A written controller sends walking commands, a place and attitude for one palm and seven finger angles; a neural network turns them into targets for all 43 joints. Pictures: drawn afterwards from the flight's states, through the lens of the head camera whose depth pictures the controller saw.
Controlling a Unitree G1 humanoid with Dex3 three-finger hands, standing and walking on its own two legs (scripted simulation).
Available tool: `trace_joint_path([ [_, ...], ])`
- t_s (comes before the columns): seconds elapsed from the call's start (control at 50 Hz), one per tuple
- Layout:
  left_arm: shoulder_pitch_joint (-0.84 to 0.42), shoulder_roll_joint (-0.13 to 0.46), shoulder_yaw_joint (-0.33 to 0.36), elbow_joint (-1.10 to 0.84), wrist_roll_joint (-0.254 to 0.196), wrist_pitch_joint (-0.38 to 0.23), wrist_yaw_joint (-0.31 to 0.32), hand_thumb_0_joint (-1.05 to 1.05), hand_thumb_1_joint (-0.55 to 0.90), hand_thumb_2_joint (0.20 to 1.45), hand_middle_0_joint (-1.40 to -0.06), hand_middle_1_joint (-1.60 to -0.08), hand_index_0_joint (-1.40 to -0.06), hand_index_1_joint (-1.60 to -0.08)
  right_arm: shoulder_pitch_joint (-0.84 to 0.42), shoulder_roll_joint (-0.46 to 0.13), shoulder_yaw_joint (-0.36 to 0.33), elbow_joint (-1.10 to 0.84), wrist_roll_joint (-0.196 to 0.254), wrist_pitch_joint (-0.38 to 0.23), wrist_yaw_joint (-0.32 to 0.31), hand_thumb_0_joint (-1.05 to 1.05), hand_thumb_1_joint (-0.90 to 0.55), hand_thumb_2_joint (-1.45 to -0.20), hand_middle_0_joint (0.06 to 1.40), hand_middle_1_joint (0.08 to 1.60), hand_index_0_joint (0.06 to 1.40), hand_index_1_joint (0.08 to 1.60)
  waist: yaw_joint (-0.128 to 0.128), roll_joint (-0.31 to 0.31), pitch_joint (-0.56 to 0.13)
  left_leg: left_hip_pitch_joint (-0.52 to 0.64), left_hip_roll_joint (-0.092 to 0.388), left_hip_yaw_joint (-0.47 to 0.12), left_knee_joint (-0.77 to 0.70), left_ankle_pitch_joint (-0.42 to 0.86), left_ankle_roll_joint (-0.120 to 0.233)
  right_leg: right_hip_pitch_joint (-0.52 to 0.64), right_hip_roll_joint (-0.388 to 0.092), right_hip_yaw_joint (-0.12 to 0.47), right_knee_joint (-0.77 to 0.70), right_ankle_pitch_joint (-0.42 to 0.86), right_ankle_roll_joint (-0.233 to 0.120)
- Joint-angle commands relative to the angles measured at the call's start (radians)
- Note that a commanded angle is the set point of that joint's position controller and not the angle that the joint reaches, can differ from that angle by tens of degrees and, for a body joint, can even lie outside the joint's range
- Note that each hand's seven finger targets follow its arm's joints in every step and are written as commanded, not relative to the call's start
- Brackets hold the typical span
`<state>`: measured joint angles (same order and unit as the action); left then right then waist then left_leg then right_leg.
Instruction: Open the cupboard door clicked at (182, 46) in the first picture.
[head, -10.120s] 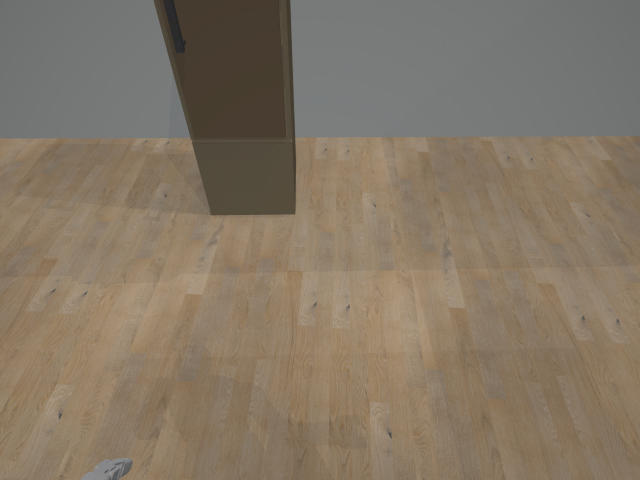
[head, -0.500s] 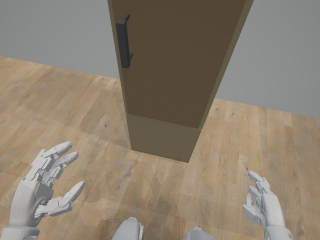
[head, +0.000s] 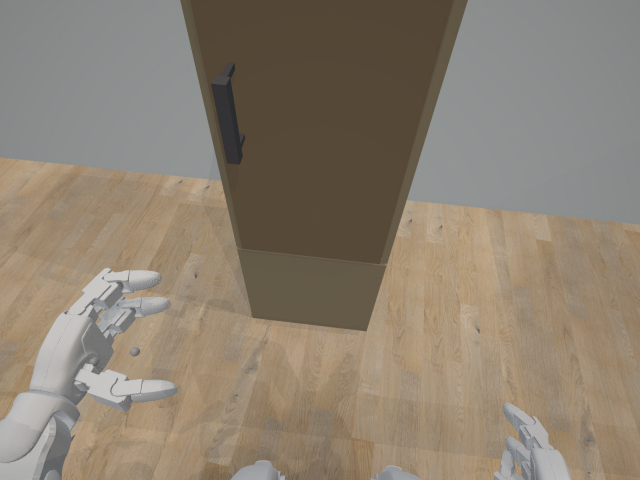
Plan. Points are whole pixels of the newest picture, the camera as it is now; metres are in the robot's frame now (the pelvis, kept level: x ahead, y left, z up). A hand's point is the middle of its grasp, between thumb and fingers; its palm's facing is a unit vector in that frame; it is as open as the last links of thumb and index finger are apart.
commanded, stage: raise the hand with hooked fingers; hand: left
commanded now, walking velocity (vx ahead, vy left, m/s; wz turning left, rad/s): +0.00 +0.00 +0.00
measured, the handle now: (232, 115) +0.61 +0.17 +0.11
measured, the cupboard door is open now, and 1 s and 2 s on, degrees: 0 0 0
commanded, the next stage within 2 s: move the hooked fingers beside the handle in 1.02 s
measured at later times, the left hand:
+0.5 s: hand (80, 264) +0.31 +0.27 +0.13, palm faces +0.01 -1.00 -0.05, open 13.9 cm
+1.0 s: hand (107, 263) +0.31 +0.25 +0.13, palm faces -0.03 -1.00 -0.04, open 13.9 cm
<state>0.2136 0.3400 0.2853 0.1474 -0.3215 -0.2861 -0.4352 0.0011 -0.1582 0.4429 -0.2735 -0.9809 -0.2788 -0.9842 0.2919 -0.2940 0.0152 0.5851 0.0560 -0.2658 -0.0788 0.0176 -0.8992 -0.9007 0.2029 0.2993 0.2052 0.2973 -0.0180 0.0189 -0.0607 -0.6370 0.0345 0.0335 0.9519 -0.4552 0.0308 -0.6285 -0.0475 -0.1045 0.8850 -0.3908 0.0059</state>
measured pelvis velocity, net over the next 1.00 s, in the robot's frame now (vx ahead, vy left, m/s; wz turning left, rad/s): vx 0.02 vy -0.02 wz -0.01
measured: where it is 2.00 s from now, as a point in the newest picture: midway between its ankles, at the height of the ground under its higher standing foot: outside the picture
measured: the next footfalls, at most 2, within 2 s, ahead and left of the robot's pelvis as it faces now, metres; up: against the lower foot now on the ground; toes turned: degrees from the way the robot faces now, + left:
none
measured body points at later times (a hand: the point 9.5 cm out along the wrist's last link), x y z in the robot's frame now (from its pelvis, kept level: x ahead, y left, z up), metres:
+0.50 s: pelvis +0.02 -0.01 +0.02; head +0.05 +0.00 +0.47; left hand +0.30 +0.33 +0.13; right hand +0.19 -0.24 -0.05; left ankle +0.02 +0.10 -0.69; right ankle +0.03 -0.13 -0.69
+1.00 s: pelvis +0.02 -0.02 +0.03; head +0.04 -0.03 +0.48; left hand +0.31 +0.30 +0.13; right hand +0.17 -0.27 -0.05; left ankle +0.02 +0.10 -0.69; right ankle +0.03 -0.13 -0.69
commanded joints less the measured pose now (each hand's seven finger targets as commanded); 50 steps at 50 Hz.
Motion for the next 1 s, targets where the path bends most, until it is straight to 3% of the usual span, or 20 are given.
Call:
trace_joint_path([
  [0.0, -0.192, 0.263, 0.193, -0.273, -0.056, -0.082, 0.018, 0.000, -0.383, 0.350, -0.292, -1.125, -0.292, -1.125, -0.063, -0.115, -0.038, -0.167, -0.007, -0.077, -0.011, 0.000, -0.900, -0.900, 0.200, 0.300, 0.200, 0.300, 0.034, 0.106, -0.241, 0.183, -0.020, -0.090, -0.249, 0.225, -0.022, 0.160, 0.065, 0.020, -0.140, 0.099, -0.035],
  [0.06, -0.193, 0.237, 0.183, -0.202, -0.061, -0.052, 0.025, 0.000, -0.453, 0.320, -0.297, -1.170, -0.297, -1.170, -0.063, -0.116, -0.031, -0.161, -0.007, -0.068, -0.005, 0.000, -0.900, -0.900, 0.200, 0.300, 0.200, 0.300, 0.036, 0.110, -0.180, 0.188, -0.017, -0.091, -0.265, 0.275, -0.030, 0.171, 0.073, 0.009, -0.149, 0.151, -0.038],
  [0.1, -0.201, 0.209, 0.142, -0.149, -0.046, -0.010, 0.013, 0.000, -0.500, 0.300, -0.300, -1.200, -0.300, -1.200, -0.063, -0.118, -0.031, -0.158, -0.001, -0.057, -0.002, 0.000, -0.900, -0.900, 0.200, 0.300, 0.200, 0.300, 0.019, 0.114, -0.134, 0.192, -0.015, -0.083, -0.276, 0.283, -0.032, 0.155, 0.069, 0.005, -0.164, 0.172, -0.032],
  [0.16, -0.245, 0.216, 0.126, -0.077, -0.034, 0.058, -0.024, 0.000, -0.500, 0.300, -0.300, -1.200, -0.300, -1.200, -0.055, -0.131, -0.029, -0.166, 0.000, -0.044, -0.004, 0.000, -0.900, -0.900, 0.200, 0.300, 0.200, 0.300, 0.014, 0.071, -0.115, 0.190, -0.017, -0.080, -0.287, 0.297, -0.027, 0.174, 0.072, 0.009, -0.184, 0.200, -0.033],
  [0.2, -0.301, 0.243, 0.134, -0.086, -0.028, 0.082, -0.045, 0.000, -0.500, 0.300, -0.300, -1.200, -0.300, -1.200, -0.056, -0.133, -0.030, -0.169, 0.003, -0.035, -0.007, 0.000, -0.900, -0.900, 0.200, 0.300, 0.200, 0.300, 0.010, 0.063, -0.152, 0.218, -0.017, -0.076, -0.287, 0.321, -0.024, 0.187, 0.069, 0.011, -0.196, 0.226, -0.029],
  [0.24, -0.363, 0.282, 0.167, -0.116, -0.032, 0.078, -0.052, 0.000, -0.500, 0.300, -0.300, -1.200, -0.300, -1.200, -0.059, -0.132, -0.029, -0.171, 0.000, -0.034, -0.013, 0.000, -0.900, -0.900, 0.200, 0.300, 0.200, 0.300, 0.012, 0.053, -0.193, 0.246, -0.017, -0.077, -0.290, 0.340, -0.023, 0.209, 0.069, 0.015, -0.204, 0.241, -0.029],
  [0.28, -0.438, 0.341, 0.219, -0.151, -0.044, 0.052, -0.054, 0.000, -0.500, 0.300, -0.300, -1.200, -0.300, -1.200, -0.061, -0.128, -0.021, -0.168, -0.007, -0.032, -0.016, 0.000, -0.900, -0.900, 0.200, 0.300, 0.200, 0.300, 0.021, 0.081, -0.234, 0.286, -0.020, -0.079, -0.293, 0.378, -0.027, 0.242, 0.073, 0.020, -0.207, 0.269, -0.035],
  [0.3, -0.449, 0.344, 0.231, -0.146, -0.049, 0.039, -0.053, 0.000, -0.500, 0.300, -0.300, -1.200, -0.300, -1.200, -0.063, -0.124, -0.019, -0.163, -0.009, -0.033, -0.018, 0.000, -0.900, -0.900, 0.200, 0.300, 0.200, 0.300, 0.020, 0.094, -0.237, 0.303, -0.020, -0.078, -0.296, 0.393, -0.029, 0.244, 0.074, 0.019, -0.209, 0.277, -0.036],
  [0.32, -0.455, 0.352, 0.247, -0.137, -0.056, 0.026, -0.052, 0.000, -0.500, 0.300, -0.300, -1.200, -0.300, -1.200, -0.060, -0.123, -0.019, -0.157, -0.010, -0.033, -0.020, 0.000, -0.900, -0.900, 0.200, 0.300, 0.200, 0.300, 0.021, 0.067, -0.247, 0.309, -0.019, -0.077, -0.294, 0.406, -0.027, 0.253, 0.074, 0.022, -0.214, 0.292, -0.035],
  [0.36, -0.473, 0.364, 0.257, -0.074, -0.060, 0.021, -0.061, 0.000, -0.500, 0.300, -0.300, -1.200, -0.300, -1.200, -0.059, -0.127, -0.014, -0.144, -0.012, -0.027, -0.023, 0.000, -0.900, -0.900, 0.200, 0.300, 0.200, 0.300, 0.022, 0.066, -0.215, 0.292, -0.022, -0.071, -0.296, 0.394, -0.026, 0.261, 0.078, 0.026, -0.223, 0.293, -0.038],
  [0.46, -0.538, 0.348, 0.216, 0.087, -0.056, 0.084, -0.126, 0.000, -0.500, 0.300, -0.300, -1.200, -0.300, -1.200, -0.067, -0.136, -0.013, -0.135, 0.001, -0.008, -0.035, 0.000, -0.900, -0.900, 0.200, 0.300, 0.200, 0.300, 0.012, 0.079, -0.158, 0.270, -0.029, -0.058, -0.319, 0.326, -0.019, 0.257, 0.065, 0.037, -0.259, 0.256, -0.038],
  [0.52, -0.540, 0.374, 0.226, 0.109, -0.050, 0.108, -0.152, 0.000, -0.500, 0.300, -0.300, -1.200, -0.300, -1.200, -0.059, -0.139, -0.019, -0.143, 0.001, -0.002, -0.034, 0.000, -0.900, -0.900, 0.200, 0.300, 0.200, 0.300, 0.019, 0.063, -0.215, 0.283, -0.032, -0.052, -0.318, 0.364, -0.013, 0.289, 0.057, 0.043, -0.265, 0.298, -0.034],
  [0.62, -0.477, 0.381, 0.265, 0.071, -0.076, 0.069, -0.149, 0.000, -0.500, 0.300, -0.300, -1.200, -0.300, -1.200, -0.053, -0.138, -0.028, -0.157, -0.004, -0.005, -0.015, 0.000, -0.900, -0.900, 0.200, 0.300, 0.200, 0.300, 0.035, 0.005, -0.240, 0.284, -0.031, -0.043, -0.309, 0.429, -0.010, 0.318, 0.060, 0.050, -0.257, 0.371, -0.030],
  [0.68, -0.504, 0.411, 0.303, 0.052, -0.081, 0.043, -0.125, 0.000, -0.500, 0.300, -0.300, -1.200, -0.300, -1.200, -0.053, -0.135, -0.027, -0.160, -0.010, -0.002, -0.009, 0.000, -0.900, -0.900, 0.200, 0.300, 0.200, 0.300, 0.041, 0.036, -0.230, 0.278, -0.033, -0.037, -0.316, 0.421, -0.012, 0.325, 0.061, 0.056, -0.255, 0.369, -0.034],
  [0.72, -0.504, 0.390, 0.288, 0.076, -0.073, 0.040, -0.114, 0.000, -0.500, 0.300, -0.300, -1.200, -0.300, -1.200, -0.049, -0.134, -0.028, -0.155, -0.008, 0.003, -0.012, 0.000, -0.900, -0.900, 0.200, 0.300, 0.200, 0.300, 0.032, 0.036, -0.204, 0.263, -0.033, -0.030, -0.319, 0.376, -0.012, 0.305, 0.057, 0.058, -0.264, 0.329, -0.030],
  [0.76, -0.530, 0.394, 0.277, 0.056, -0.065, 0.037, -0.111, 0.000, -0.500, 0.300, -0.300, -1.200, -0.300, -1.200, -0.051, -0.134, -0.028, -0.158, -0.008, 0.004, -0.013, 0.000, -0.900, -0.900, 0.200, 0.300, 0.200, 0.300, 0.030, 0.077, -0.201, 0.271, -0.035, -0.025, -0.316, 0.370, -0.010, 0.309, 0.057, 0.068, -0.265, 0.322, -0.033],
  [0.84, -0.528, 0.380, 0.248, 0.029, -0.046, 0.033, -0.110, 0.000, -0.500, 0.300, -0.300, -1.200, -0.300, -1.200, -0.052, -0.129, -0.030, -0.159, -0.003, 0.004, -0.019, 0.000, -0.900, -0.900, 0.200, 0.300, 0.200, 0.300, 0.025, 0.105, -0.221, 0.290, -0.034, -0.027, -0.327, 0.350, -0.007, 0.307, 0.053, 0.068, -0.277, 0.296, -0.030],
  [0.9, -0.522, 0.382, 0.256, 0.051, -0.057, 0.035, -0.115, 0.000, -0.500, 0.300, -0.300, -1.200, -0.300, -1.200, -0.055, -0.130, -0.026, -0.157, -0.003, 0.004, -0.023, 0.000, -0.900, -0.900, 0.200, 0.300, 0.200, 0.300, 0.019, 0.061, -0.206, 0.278, -0.034, -0.028, -0.324, 0.327, -0.005, 0.309, 0.055, 0.075, -0.286, 0.283, -0.027],
  [0.96, -0.526, 0.380, 0.265, 0.115, -0.075, 0.044, -0.124, 0.000, -0.500, 0.300, -0.300, -1.200, -0.300, -1.200, -0.059, -0.134, -0.022, -0.152, -0.002, 0.007, -0.028, 0.000, -0.900, -0.900, 0.200, 0.300, 0.200, 0.300, 0.018, -0.008, -0.147, 0.230, -0.034, -0.028, -0.323, 0.274, -0.007, 0.296, 0.054, 0.088, -0.301, 0.222, -0.024],
  [0.98, -0.533, 0.375, 0.260, 0.123, -0.074, 0.046, -0.129, 0.000, -0.500, 0.300, -0.300, -1.200, -0.300, -1.200, -0.064, -0.133, -0.022, -0.151, 0.001, 0.008, -0.029, 0.000, -0.900, -0.900, 0.200, 0.300, 0.200, 0.300, 0.017, 0.015, -0.151, 0.228, -0.036, -0.025, -0.323, 0.265, -0.008, 0.293, 0.048, 0.096, -0.305, 0.211, -0.023],
])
